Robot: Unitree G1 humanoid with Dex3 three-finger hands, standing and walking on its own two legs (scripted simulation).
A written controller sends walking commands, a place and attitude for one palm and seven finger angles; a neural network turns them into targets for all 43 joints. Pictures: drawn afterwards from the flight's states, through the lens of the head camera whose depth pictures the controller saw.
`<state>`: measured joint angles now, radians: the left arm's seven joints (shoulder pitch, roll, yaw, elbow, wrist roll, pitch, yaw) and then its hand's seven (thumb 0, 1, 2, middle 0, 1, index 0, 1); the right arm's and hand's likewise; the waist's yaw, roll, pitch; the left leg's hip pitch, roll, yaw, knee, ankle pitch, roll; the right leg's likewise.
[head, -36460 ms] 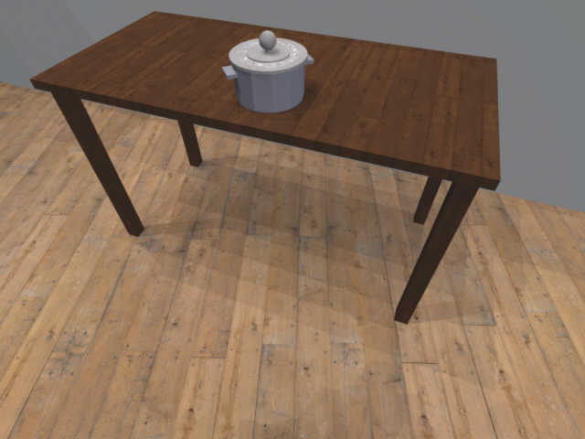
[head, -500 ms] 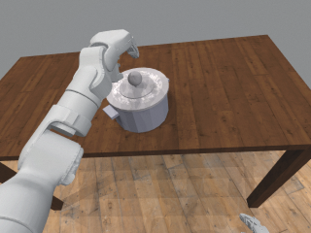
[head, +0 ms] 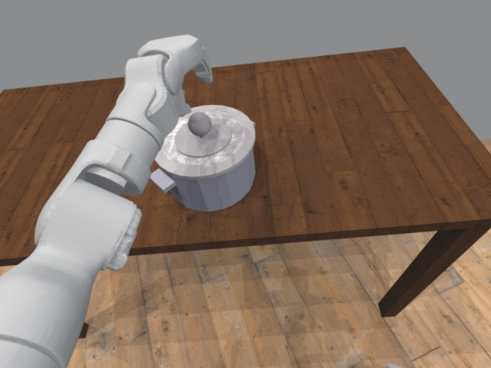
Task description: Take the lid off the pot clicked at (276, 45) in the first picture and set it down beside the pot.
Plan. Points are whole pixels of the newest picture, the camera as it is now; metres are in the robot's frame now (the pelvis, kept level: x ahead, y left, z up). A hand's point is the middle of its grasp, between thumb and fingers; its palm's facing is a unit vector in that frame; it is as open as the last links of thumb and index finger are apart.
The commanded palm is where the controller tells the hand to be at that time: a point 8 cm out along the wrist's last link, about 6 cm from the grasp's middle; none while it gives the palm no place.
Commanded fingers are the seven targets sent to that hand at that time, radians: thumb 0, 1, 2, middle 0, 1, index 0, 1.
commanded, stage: move the open hand above the knob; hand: left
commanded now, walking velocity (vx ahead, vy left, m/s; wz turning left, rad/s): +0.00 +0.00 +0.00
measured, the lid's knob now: (199, 124) +0.52 +0.07 +0.12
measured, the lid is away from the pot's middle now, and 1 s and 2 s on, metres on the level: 0.01 0.01 0.01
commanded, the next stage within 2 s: lower the open fingers around the knob in 0.38 s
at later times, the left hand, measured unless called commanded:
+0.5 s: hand (183, 91) +0.49 +0.07 +0.21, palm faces -0.20 -0.05 -0.98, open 10.1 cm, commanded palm +0.47 +0.08 +0.27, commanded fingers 0.00 -0.35 1.54 -0.85 -0.08 -0.85 -0.08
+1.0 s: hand (184, 112) +0.49 +0.08 +0.17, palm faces -0.33 -0.06 -0.94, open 10.1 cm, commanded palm +0.48 +0.08 +0.23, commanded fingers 0.00 -0.35 1.54 -0.85 -0.08 -0.85 -0.08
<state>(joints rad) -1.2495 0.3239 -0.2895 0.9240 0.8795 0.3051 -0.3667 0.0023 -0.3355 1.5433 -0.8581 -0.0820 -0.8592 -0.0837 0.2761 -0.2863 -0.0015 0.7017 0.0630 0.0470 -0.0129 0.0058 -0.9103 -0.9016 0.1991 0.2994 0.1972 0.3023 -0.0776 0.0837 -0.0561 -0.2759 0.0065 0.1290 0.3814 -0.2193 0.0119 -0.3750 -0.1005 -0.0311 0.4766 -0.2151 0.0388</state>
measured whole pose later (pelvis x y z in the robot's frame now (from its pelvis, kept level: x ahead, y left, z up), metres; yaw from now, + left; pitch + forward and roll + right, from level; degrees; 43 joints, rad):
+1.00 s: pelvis +0.01 +0.00 +0.00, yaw +0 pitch +7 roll +2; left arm -1.23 0.29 -0.32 0.97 0.86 0.32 -0.39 0.00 -0.33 1.54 -0.86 -0.08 -0.86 -0.08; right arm 0.27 -0.29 -0.01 0.70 0.06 0.03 -0.02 0.00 -0.91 -0.90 0.20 0.30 0.20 0.30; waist -0.08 0.07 -0.05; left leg -0.28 0.00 0.12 0.38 -0.23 0.02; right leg -0.37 -0.10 -0.04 0.47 -0.22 0.04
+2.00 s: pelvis +0.01 +0.00 +0.00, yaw +0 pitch +8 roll +2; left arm -1.18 0.26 -0.32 1.01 0.85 0.31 -0.31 0.00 -0.14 1.18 -0.64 -0.55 -0.64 -0.55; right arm 0.25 -0.28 0.00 0.73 0.06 0.04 -0.02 0.00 -0.91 -0.90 0.20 0.30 0.20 0.30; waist -0.09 0.07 -0.06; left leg -0.30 0.01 0.12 0.40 -0.24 0.01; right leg -0.39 -0.10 -0.03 0.48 -0.22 0.04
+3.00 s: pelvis +0.01 +0.01 +0.00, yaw +0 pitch +8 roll +1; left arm -1.19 0.26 -0.31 1.03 0.86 0.30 -0.31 0.02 0.26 0.76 -0.78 -1.03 -0.63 -0.94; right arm 0.26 -0.28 0.00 0.73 0.06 0.05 -0.02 0.00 -0.91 -0.90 0.20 0.30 0.20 0.30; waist -0.09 0.07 -0.06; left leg -0.30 0.01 0.13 0.40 -0.24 0.02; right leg -0.39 -0.10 -0.02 0.47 -0.22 0.05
